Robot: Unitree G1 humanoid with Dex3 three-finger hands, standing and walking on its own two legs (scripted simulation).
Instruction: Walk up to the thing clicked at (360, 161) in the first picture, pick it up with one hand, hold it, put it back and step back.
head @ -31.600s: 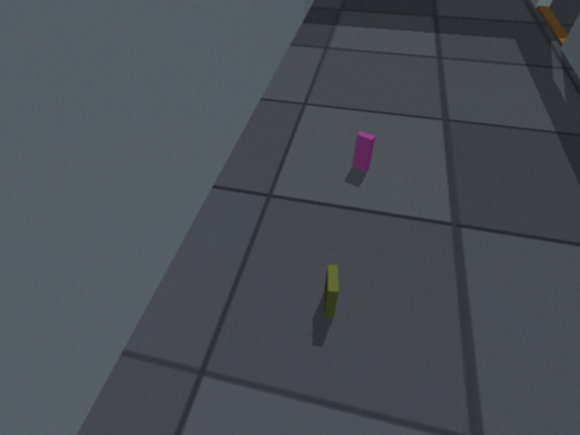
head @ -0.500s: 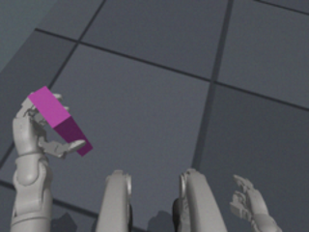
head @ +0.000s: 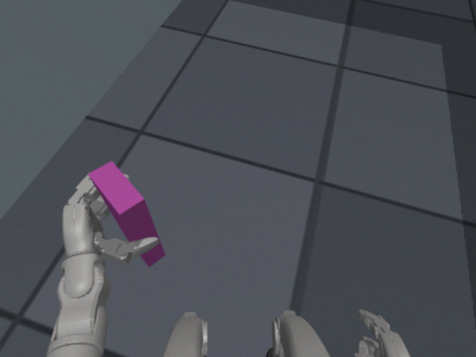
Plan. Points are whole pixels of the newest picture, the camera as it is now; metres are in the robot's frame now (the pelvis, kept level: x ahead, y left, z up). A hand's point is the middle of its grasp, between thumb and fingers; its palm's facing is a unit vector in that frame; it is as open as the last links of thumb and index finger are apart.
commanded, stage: hold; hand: left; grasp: from the side
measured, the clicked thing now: (132, 221) +0.34 +0.18 +0.01
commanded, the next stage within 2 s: crouch in 1.26 s
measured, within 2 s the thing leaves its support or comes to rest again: neither
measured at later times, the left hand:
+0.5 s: hand (128, 185) +0.37 +0.18 +0.08, palm faces +0.26 -0.97 -0.04, open 12.0 cm
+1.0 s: hand (131, 173) +0.38 +0.17 +0.10, palm faces +0.26 -0.96 -0.03, open 12.0 cm
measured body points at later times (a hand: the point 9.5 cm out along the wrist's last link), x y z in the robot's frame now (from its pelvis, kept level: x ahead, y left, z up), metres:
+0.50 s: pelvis +0.03 -0.01 +0.05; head +0.10 +0.01 +0.49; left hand +0.35 +0.23 +0.09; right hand +0.16 -0.25 -0.06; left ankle +0.04 +0.11 -0.62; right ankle +0.04 -0.14 -0.62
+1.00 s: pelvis +0.04 -0.01 +0.07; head +0.09 +0.00 +0.51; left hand +0.36 +0.22 +0.11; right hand +0.17 -0.25 -0.04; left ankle +0.04 +0.11 -0.62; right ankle +0.04 -0.14 -0.62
